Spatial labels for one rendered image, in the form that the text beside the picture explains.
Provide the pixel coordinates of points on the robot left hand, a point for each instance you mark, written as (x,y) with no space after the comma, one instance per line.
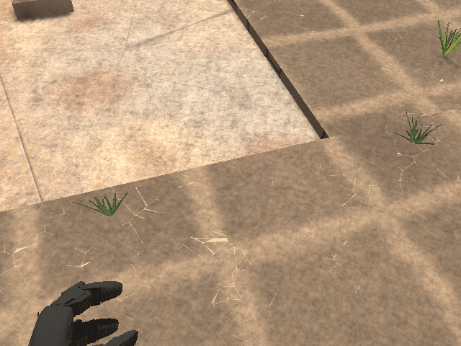
(55,325)

